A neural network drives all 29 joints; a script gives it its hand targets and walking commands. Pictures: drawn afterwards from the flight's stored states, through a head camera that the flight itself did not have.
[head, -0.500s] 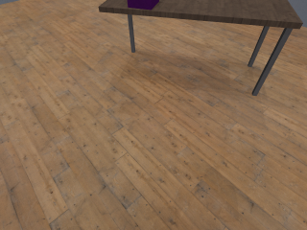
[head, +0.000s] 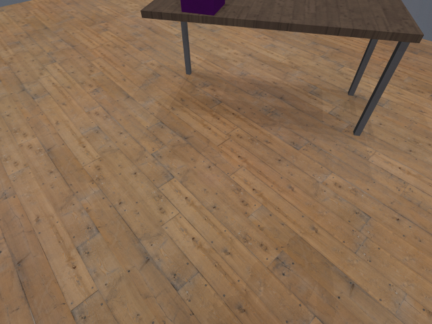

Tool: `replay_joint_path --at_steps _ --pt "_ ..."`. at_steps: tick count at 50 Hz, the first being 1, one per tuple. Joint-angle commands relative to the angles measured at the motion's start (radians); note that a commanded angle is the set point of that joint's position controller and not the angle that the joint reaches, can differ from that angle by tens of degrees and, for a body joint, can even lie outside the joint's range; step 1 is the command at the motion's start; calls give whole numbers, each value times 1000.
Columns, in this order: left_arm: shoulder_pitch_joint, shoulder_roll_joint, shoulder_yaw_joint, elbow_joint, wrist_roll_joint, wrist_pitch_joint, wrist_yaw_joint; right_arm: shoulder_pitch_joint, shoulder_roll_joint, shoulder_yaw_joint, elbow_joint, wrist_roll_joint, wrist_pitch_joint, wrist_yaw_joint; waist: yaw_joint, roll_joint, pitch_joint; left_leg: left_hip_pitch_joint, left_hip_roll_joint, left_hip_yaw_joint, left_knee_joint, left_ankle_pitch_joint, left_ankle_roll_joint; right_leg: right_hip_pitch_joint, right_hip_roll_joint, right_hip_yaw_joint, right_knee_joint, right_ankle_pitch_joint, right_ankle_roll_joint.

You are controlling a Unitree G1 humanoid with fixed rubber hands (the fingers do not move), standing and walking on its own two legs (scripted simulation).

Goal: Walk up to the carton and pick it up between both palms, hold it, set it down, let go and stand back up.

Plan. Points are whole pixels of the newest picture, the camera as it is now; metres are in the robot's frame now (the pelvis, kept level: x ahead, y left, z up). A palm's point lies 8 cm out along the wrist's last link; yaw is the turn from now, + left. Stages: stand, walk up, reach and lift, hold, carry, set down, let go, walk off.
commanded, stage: stand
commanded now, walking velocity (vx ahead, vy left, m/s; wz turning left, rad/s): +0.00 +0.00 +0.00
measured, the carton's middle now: out of the picture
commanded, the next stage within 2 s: walk up in 0.32 s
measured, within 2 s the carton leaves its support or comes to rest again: neither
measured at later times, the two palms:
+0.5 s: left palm out of the picture -0.02 +0.21 -0.15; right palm out of the picture -0.04 -0.21 -0.15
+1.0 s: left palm out of the picture +0.14 +0.35 -0.15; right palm out of the picture +0.05 -0.16 -0.14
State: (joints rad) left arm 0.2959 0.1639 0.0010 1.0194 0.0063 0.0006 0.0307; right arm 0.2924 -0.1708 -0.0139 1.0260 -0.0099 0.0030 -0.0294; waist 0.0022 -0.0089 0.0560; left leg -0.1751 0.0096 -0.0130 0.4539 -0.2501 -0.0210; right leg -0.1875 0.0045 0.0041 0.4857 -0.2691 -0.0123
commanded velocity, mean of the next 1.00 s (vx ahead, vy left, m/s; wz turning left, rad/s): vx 0.00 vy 0.00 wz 0.00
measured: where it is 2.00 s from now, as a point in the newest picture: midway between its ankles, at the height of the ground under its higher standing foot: (205, 250)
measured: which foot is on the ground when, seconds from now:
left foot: down 0.00-0.58, up 0.60-0.86, down 0.88-1.00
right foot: down 0.00-0.84, up 0.86-1.00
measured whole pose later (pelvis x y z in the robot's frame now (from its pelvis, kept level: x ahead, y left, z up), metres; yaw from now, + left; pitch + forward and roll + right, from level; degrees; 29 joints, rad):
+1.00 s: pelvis +0.10 +0.09 -0.02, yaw +2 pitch -4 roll +1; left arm 0.32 0.30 0.03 0.91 0.06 -0.02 -0.02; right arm 0.51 -0.20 -0.01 0.96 -0.01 -0.05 -0.01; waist -0.03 -0.08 0.00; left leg -0.19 -0.01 0.10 0.64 -0.38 0.03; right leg -0.50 -0.04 0.03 1.24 -0.44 -0.02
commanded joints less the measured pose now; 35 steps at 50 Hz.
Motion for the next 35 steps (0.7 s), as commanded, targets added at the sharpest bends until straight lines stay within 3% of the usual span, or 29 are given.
replay_joint_path --at_steps 1,5,6,7,8,9,10,11,12,15,17,19,20,21,23,24,25,26,27,28,29,30,31,32,33,34,35 --pt "53 76 15 11 8 -10 5 67 -86 -17 16 -2 -3 -6 1 -7 45 -20 56 -62 -84 98 43 -44 -63 73 -109 102 -15" --pt "40 80 14 28 -1 -8 1 50 -57 -7 33 1 -2 -3 3 10 27 -41 53 -68 -93 40 46 -33 -63 78 -123 65 -21" --pt "37 79 13 32 0 -10 -1 60 -69 -9 42 -5 -4 -3 2 -8 28 -43 50 -57 -83 40 41 -31 -64 82 -126 44 -22" --pt "51 70 9 39 -1 -12 1 73 -57 -7 55 0 -1 -3 -1 16 28 -27 45 -48 -85 50 39 -50 -75 96 -136 29 -26" --pt "52 91 13 50 3 -11 -2 64 -58 -8 56 -3 0 -3 2 -23 6 -1 44 -55 -80 44 38 -57 -63 82 -136 20 -15" --pt "60 88 15 58 -3 -8 7 82 -56 -6 59 -4 -1 -3 -7 -19 22 -18 46 -52 -83 39 39 -59 -66 90 -145 4 -19" --pt "72 64 8 66 0 -8 5 60 -47 -2 64 -3 -1 -6 11 -4 25 -31 50 -56 -83 54 37 -45 -66 86 -134 34 -21" --pt "58 64 8 65 5 -5 8 69 -33 0 66 -1 -1 -8 4 -16 43 -42 48 -53 -81 71 39 -47 -69 92 -137 56 -28" --pt "65 69 8 71 4 -6 6 92 -49 -3 82 1 -2 -8 -4 9 18 -18 51 -57 -87 47 40 -42 -68 88 -131 64 -25" --pt "76 64 5 83 0 -10 6 85 -37 1 92 -3 -4 -13 8 24 33 -47 57 -63 -88 65 41 -39 -65 81 -122 95 -18" --pt "59 43 0 93 1 -8 9 83 -46 -4 88 -4 -8 -4 -9 -23 36 -35 59 -67 -82 67 47 -47 -69 85 -125 87 -23" --pt "54 38 -2 96 7 -9 11 86 -55 -6 93 -3 -4 -7 -5 -15 35 -29 62 -57 -85 86 42 -53 -70 88 -125 91 -24" --pt "45 74 6 86 6 -11 12 118 -39 -6 107 -3 -6 -7 -18 26 29 -33 52 -52 -83 75 41 -44 -71 88 -125 91 -23" --pt "55 55 7 88 -2 -9 8 89 -20 2 105 -7 -6 -10 4 19 11 -15 51 -51 -84 74 39 -44 -61 77 -121 83 -19" --pt "67 47 2 101 -1 -12 7 81 -39 -3 100 -2 -6 -15 6 13 30 -26 59 -61 -88 81 45 -55 -63 83 -125 89 -20" --pt "60 64 9 103 1 -10 8 90 -12 4 103 -7 -4 -15 2 -22 25 -40 61 -62 -84 82 46 -41 -63 84 -122 96 -20" --pt "45 43 2 99 5 -10 8 84 -33 -1 98 0 -6 -12 -3 -9 36 -42 56 -59 -81 77 40 -46 -61 82 -114 106 -22" --pt "105 169 24 38 36 -32 -8 142 -123 -14 68 -44 -29 9 5 -7 -115 -80 41 -126 19 -498 87 53 -84 117 -47 -466 -98" --pt "117 194 42 28 34 -29 -7 75 -140 -19 38 -41 -29 15 40 -19 4 -280 26 -139 63 -583 80 37 -111 197 -79 -596 -112" --pt "164 209 43 37 34 -30 -6 6 -124 -20 -3 -43 -28 24 75 -63 69 -401 -7 -90 163 -511 60 62 -185 307 -164 -676 -151" --pt "194 234 52 39 31 -35 -1 -49 -96 -15 -52 -47 -33 35 96 -146 130 -525 -47 3 334 -353 43 133 -303 459 -286 -708 -206" --pt "184 248 60 42 31 -38 11 -61 -92 -13 -85 -63 -37 41 96 -161 179 -618 20 -14 432 -294 28 145 -413 564 -337 -685 -250" --pt "152 225 58 27 27 -43 14 -76 -114 -21 -119 -60 -42 44 80 -116 203 -632 60 -53 481 -258 23 108 -426 580 -363 -647 -263" --pt "137 236 63 12 29 -44 12 -65 -118 -31 -123 -65 -47 54 78 -67 162 -596 75 -50 481 -246 19 103 -410 527 -377 -627 -247" --pt "109 242 67 6 37 -53 9 -44 -123 -38 -137 -53 -48 62 44 -90 122 -520 96 -45 477 -223 13 64 -377 457 -375 -574 -224" --pt "87 223 64 3 41 -61 5 -8 -108 -43 -133 -54 -48 69 22 -93 80 -452 91 -13 475 -193 11 53 -344 367 -362 -521 -200" --pt "65 231 63 -1 41 -69 1 24 -113 -45 -135 -53 -48 73 -7 -137 46 -353 73 21 440 -160 7 21 -298 296 -357 -461 -175"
